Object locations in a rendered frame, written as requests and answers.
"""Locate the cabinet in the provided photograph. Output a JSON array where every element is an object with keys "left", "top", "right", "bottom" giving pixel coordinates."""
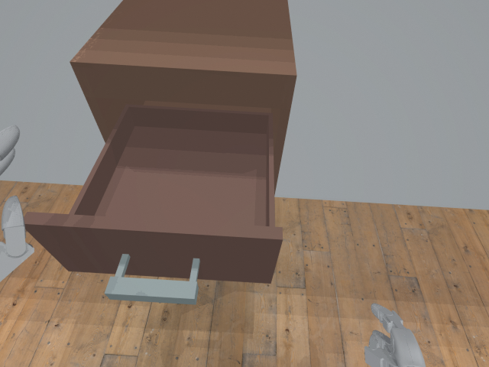
[{"left": 70, "top": 0, "right": 297, "bottom": 195}]

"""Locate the robot left hand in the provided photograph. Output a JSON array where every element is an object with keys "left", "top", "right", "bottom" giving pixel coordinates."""
[{"left": 0, "top": 125, "right": 34, "bottom": 282}]

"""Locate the handle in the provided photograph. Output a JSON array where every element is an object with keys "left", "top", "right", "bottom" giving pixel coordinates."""
[{"left": 105, "top": 254, "right": 200, "bottom": 305}]

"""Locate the robot right hand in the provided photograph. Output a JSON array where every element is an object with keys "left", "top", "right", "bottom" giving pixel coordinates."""
[{"left": 364, "top": 304, "right": 426, "bottom": 367}]

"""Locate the drawer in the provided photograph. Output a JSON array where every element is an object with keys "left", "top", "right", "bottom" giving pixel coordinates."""
[{"left": 24, "top": 104, "right": 283, "bottom": 284}]

